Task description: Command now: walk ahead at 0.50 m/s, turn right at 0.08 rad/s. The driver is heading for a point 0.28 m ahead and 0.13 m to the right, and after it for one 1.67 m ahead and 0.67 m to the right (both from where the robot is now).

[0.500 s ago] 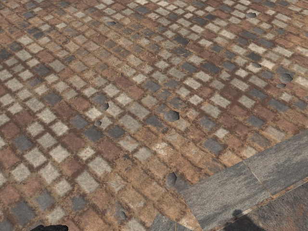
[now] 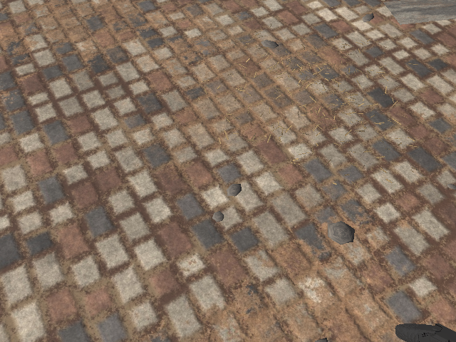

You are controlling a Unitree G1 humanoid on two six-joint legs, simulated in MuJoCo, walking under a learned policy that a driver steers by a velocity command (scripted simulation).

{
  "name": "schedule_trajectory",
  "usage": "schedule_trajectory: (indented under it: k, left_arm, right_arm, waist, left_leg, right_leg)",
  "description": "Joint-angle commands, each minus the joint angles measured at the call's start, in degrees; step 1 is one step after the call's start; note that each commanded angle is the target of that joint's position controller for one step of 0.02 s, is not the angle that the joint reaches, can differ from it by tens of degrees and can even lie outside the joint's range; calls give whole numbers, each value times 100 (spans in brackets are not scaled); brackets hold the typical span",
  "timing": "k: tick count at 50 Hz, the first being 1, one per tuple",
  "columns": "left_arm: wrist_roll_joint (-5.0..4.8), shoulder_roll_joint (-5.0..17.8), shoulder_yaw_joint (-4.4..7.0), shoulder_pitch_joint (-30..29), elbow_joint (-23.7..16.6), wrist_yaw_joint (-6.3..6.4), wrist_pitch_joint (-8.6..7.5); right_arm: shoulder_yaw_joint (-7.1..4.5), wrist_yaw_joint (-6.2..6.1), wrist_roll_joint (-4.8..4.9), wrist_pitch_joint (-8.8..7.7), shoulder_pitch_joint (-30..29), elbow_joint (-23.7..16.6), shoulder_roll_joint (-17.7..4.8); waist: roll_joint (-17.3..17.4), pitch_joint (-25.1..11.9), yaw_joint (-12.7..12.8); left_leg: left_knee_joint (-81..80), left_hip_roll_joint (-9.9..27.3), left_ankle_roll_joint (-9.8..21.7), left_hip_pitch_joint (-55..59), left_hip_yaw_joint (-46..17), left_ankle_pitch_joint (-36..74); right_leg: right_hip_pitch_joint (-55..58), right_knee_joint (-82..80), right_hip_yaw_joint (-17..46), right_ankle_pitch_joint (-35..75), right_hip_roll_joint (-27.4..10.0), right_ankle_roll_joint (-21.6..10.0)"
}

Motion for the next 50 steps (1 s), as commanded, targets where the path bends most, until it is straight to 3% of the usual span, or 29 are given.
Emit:
schedule_trajectory:
  k: [1,2,5,9,11,13,16,19,20,21,22,23,24,25,26,27,28,30,33,37,40,42,43,44,45,46,47,48,50]
  left_arm:
    - [-12,692,138,-589,-651,9,-181]
    - [34,665,172,-433,-578,20,-93]
    - [22,347,140,-178,-455,41,137]
    - [98,249,143,-668,-629,45,163]
    - [164,126,88,-1000,-752,-35,119]
    - [199,27,42,-1410,-953,-133,112]
    - [185,188,100,-1513,-1175,-270,153]
    - [215,533,273,-867,-1169,-346,171]
    - [217,769,404,-237,-1022,-296,151]
    - [230,1273,546,96,-1040,-153,156]
    - [282,1694,557,-168,-1209,-63,186]
    - [300,1414,489,-141,-1408,-108,191]
    - [241,1131,438,-511,-1525,-121,194]
    - [118,882,377,-813,-1531,-83,224]
    - [77,708,316,-1029,-1571,-34,272]
    - [139,684,307,-1146,-1610,6,309]
    - [212,713,319,-1205,-1659,28,336]
    - [253,828,369,-1176,-1694,89,359]
    - [183,963,425,-1117,-1731,207,443]
    - [176,939,427,-1206,-1823,264,570]
    - [175,906,427,-1135,-1852,243,627]
    - [129,868,413,-1205,-1893,242,668]
    - [90,808,393,-1219,-1907,253,694]
    - [98,581,327,-1023,-1920,254,701]
    - [67,423,302,-865,-2085,227,660]
    - [180,913,440,-901,-2034,206,573]
    - [140,1137,541,-818,-1901,188,577]
    - [116,1051,549,-700,-1754,207,642]
    - [118,750,475,-639,-1702,216,758]
  right_arm:
    - [-272,-32,-10,-93,1123,110,-761]
    - [-230,-21,-36,-151,893,110,-587]
    - [-270,-30,-73,-321,709,262,-579]
    - [-297,-145,-146,-357,714,483,-660]
    - [-311,-221,-123,-311,604,503,-769]
    - [-339,-299,-77,-243,797,610,-887]
    - [-400,-369,38,-77,872,713,-1036]
    - [-465,-470,146,104,647,644,-1167]
    - [-433,-482,158,147,586,606,-1083]
    - [-354,-459,2,115,897,539,-913]
    - [-167,-350,-307,63,1622,443,-291]
    - [-182,-244,-110,-5,1545,490,-676]
    - [-251,-224,99,1,956,374,-925]
    - [-253,-285,67,43,652,327,-892]
    - [-271,-361,-17,117,526,354,-902]
    - [-296,-391,-46,193,551,322,-930]
    - [-296,-400,-62,240,610,318,-872]
    - [-249,-428,-75,252,705,355,-683]
    - [-219,-449,-68,274,553,344,-623]
    - [-224,-406,-25,259,269,264,-640]
    - [-245,-341,11,149,218,226,-685]
    - [-279,-283,34,74,435,278,-702]
    - [-316,-262,28,48,631,341,-756]
    - [-409,-278,-62,55,773,337,-1108]
    - [-524,-308,-220,143,596,335,-1640]
    - [-476,-303,-321,138,480,201,-1334]
    - [-388,-338,-269,137,246,82,-1043]
    - [-347,-358,-172,152,33,43,-878]
    - [-283,-401,-50,188,-7,25,-749]
  waist:
    - [493,-760,-644]
    - [643,-609,-431]
    - [557,-382,-181]
    - [389,-28,-199]
    - [393,22,-283]
    - [345,-7,-466]
    - [439,-129,-454]
    - [534,-531,-61]
    - [309,-857,259]
    - [-544,-1288,318]
    - [-1650,-1913,-385]
    - [-984,-2959,-10]
    - [-471,-2309,64]
    - [-56,-1613,-57]
    - [59,-1179,-178]
    - [-120,-997,-333]
    - [-291,-931,-411]
    - [-439,-997,-439]
    - [-468,-1210,-354]
    - [-734,-1018,-233]
    - [-894,-981,-154]
    - [-938,-976,-298]
    - [-885,-952,-426]
    - [-305,-1052,-360]
    - [1529,-785,-16]
    - [1557,-783,-205]
    - [1041,-748,-138]
    - [769,-640,-59]
    - [750,-508,-131]
  left_leg:
    - [-1726,1677,1036,2736,-2049,480]
    - [-1950,1499,920,2240,-1629,659]
    - [-2471,1444,929,1594,-977,1011]
    - [-2522,1304,767,1618,-46,2253]
    - [-2415,1116,603,1485,504,2793]
    - [-2256,1214,572,1688,649,3108]
    - [-1755,1468,491,2369,667,3463]
    - [-436,1464,274,2617,707,4588]
    - [624,1162,56,2420,843,4289]
    - [2230,710,-349,1339,882,2284]
    - [4277,-376,-780,-662,380,-3065]
    - [4938,-402,-727,-970,-857,-3062]
    - [4815,-150,-605,-1319,-923,-2510]
    - [4389,59,-588,-1461,-832,-2029]
    - [3962,217,-603,-1314,-823,-1741]
    - [3605,263,-598,-942,-843,-1554]
    - [3333,200,-612,-675,-779,-1445]
    - [2707,95,-700,-467,-697,-1331]
    - [2062,33,-837,-379,-781,-939]
    - [1319,-59,-853,-175,-843,-652]
    - [652,-143,-758,65,-853,-797]
    - [-266,-187,-617,531,-766,-516]
    - [-985,-88,-511,1015,-731,-29]
    - [-1359,800,-192,1657,-1397,159]
    - [-1589,1940,666,1895,-2768,1154]
    - [-1663,2438,1201,1626,-3301,1550]
    - [-1535,2195,1089,1516,-2758,1592]
    - [-1422,1798,816,1481,-2162,1516]
    - [-1364,1486,671,1575,-1534,1624]
  right_leg:
    - [-2789,955,391,467,-376,-102]
    - [-2415,722,468,802,-523,-76]
    - [-2079,519,528,1334,-528,58]
    - [-2420,-602,612,2385,-367,162]
    - [-2007,-1529,229,3050,-244,145]
    - [-1854,-2048,-24,3367,-146,112]
    - [-1923,-2421,-115,2863,-54,-61]
    - [-1180,-2664,-426,2066,351,-372]
    - [-335,-3199,-463,2579,586,-553]
    - [992,-3289,637,5041,-114,-905]
    - [2646,-2811,2826,7555,-1492,-2073]
    - [2876,-3419,3720,6097,-1800,-2544]
    - [2361,-3685,3134,4927,-1506,-2273]
    - [1635,-3863,2673,3993,-1213,-1926]
    - [887,-4041,2388,3459,-1018,-1719]
    - [286,-4181,2247,3151,-850,-1614]
    - [-59,-4260,2141,3125,-702,-1547]
    - [-260,-4227,1933,3502,-554,-1513]
    - [-219,-4152,2009,2938,-471,-1412]
    - [-426,-4219,2324,1441,-298,-1214]
    - [-198,-4030,2683,1563,-324,-1165]
    - [-130,-3773,2834,1907,-244,-1047]
    - [-288,-3563,2766,1866,-69,-880]
    - [-789,-2874,2371,950,283,-575]
    - [-1993,-1763,1074,-526,1275,-202]
    - [-2235,-314,917,-886,1010,72]
    - [-2175,332,945,-525,844,162]
    - [-2171,619,833,-210,784,270]
    - [-2328,1078,685,218,704,449]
